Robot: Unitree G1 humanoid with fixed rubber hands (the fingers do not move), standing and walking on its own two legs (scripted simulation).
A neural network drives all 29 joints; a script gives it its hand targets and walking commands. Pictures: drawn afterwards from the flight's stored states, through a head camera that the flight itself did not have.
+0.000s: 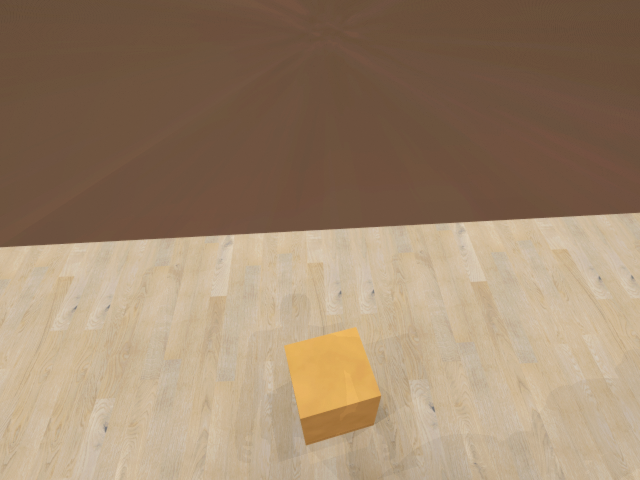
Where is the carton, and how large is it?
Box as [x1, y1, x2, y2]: [284, 327, 380, 444]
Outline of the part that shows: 355,327 284,345 306,444 373,424 380,398 380,393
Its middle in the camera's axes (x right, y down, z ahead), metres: +0.02 +0.42 +1.12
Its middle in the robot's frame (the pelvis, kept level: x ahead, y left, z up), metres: +0.47 +0.02 -0.65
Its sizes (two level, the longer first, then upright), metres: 0.210 0.200 0.250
